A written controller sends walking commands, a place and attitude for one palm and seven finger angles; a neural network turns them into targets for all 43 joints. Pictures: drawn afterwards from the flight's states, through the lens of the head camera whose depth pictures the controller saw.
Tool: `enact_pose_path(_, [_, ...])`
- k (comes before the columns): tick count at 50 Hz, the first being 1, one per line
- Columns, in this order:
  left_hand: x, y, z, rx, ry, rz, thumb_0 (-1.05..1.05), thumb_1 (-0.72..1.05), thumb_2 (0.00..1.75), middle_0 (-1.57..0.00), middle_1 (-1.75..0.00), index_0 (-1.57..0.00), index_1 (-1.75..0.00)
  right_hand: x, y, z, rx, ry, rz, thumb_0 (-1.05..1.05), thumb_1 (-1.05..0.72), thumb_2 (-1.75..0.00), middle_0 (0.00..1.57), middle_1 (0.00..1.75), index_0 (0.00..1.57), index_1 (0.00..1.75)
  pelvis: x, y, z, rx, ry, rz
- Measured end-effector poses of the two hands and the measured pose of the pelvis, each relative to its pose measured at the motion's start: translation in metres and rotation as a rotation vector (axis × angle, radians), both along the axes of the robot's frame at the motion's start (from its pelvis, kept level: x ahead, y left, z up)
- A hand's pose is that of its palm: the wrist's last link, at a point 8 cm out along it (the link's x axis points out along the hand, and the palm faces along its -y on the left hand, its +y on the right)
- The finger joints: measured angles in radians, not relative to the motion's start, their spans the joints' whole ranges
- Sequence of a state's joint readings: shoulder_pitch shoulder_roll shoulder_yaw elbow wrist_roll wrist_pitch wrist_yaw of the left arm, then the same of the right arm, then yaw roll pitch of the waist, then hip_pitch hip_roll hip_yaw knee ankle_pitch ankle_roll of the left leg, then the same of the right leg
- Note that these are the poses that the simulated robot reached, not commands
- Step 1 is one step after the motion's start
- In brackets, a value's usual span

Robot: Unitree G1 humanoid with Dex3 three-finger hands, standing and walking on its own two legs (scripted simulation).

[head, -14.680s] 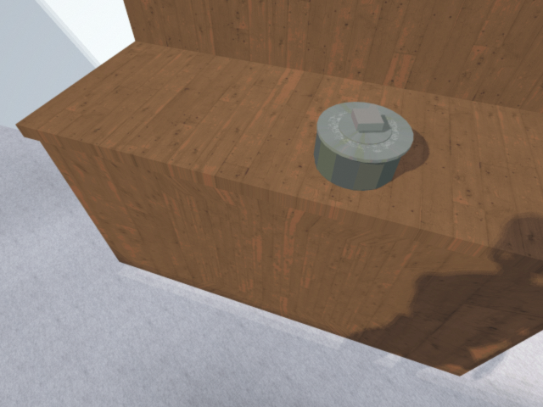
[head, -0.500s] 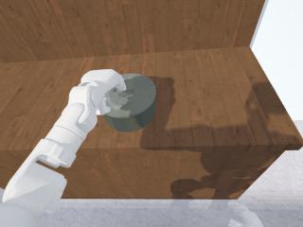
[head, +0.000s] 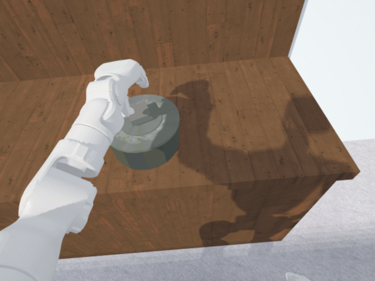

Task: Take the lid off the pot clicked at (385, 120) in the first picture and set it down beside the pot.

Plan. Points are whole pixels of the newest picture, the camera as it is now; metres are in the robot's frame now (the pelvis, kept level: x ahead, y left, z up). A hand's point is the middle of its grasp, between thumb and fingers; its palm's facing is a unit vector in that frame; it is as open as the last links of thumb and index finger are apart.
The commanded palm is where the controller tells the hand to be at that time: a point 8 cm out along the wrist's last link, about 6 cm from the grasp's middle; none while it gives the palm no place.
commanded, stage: move the open hand above the knob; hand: left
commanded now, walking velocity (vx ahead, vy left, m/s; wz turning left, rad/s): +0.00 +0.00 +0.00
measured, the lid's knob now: (138, 113) +0.50 +0.12 +0.08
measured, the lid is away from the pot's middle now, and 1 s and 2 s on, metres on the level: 0.00 0.00 0.00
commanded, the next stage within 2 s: lower the open fingers around the knob in 1.58 s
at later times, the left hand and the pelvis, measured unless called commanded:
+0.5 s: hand (127, 107) +0.44 +0.12 +0.15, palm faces -0.27 -0.05 -0.96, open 10.3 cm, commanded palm +0.45 +0.12 +0.21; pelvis -0.01 +0.00 +0.00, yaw +2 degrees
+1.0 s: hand (135, 100) +0.47 +0.10 +0.15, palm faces -0.26 -0.07 -0.96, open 10.3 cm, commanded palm +0.45 +0.12 +0.21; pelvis +0.00 +0.00 +0.00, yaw +0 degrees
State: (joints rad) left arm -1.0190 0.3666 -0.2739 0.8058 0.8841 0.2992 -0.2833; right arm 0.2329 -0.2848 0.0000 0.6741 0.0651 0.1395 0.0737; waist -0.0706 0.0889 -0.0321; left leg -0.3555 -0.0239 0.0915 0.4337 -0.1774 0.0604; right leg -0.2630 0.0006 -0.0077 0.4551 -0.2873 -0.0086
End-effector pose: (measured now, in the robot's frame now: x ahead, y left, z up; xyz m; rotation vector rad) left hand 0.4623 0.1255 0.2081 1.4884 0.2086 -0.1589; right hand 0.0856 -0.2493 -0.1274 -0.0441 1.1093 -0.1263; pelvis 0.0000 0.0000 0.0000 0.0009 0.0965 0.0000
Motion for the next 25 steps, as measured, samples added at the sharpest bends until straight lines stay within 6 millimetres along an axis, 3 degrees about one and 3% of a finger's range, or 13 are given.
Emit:
enact_pose_path(6, [-0.02, -0.002, -0.013, 0.005, 0.04, -0.053, 0.0, -0.32, 1.44, -0.82, -0.09, -0.83, -0.09, 0.012, 0.004, -0.002, 0.008, -0.013, 0.021, 0.01, -0.91, -0.9, 0.2, 0.3, 0.2, 0.3, 0.0, 0.002, 0.0, -0.005, -0.024, 0.016])
enact_pose_path(12, [-0.018, 0.002, 0.004, -0.009, -0.007, -0.039, 0.0, -0.33, 1.44, -0.83, -0.09, -0.83, -0.09, 0.03, 0.007, 0.006, -0.01, -0.064, 0.054, 0.01, -0.91, -0.9, 0.2, 0.3, 0.2, 0.3, -0.005, 0.001, 0.0, -0.005, -0.022, 0.025])
enact_pose_path(17, [-0.023, 0.007, -0.002, 0.019, 0.01, -0.013, 0.0, -0.33, 1.44, -0.82, -0.09, -0.83, -0.09, 0.038, 0.007, 0.01, -0.001, -0.086, 0.063, 0.01, -0.91, -0.9, 0.2, 0.3, 0.2, 0.3, -0.007, 0.001, 0.0, -0.005, -0.019, 0.029])
enact_pose_path(25, [-0.025, -0.004, -0.003, 0.013, 0.036, -0.056, 0.0, -0.33, 1.44, -0.83, -0.09, -0.83, -0.09, 0.037, 0.009, 0.01, -0.016, -0.082, 0.071, 0.01, -0.91, -0.9, 0.2, 0.3, 0.2, 0.3, -0.011, 0.001, 0.0, -0.007, -0.033, 0.041])
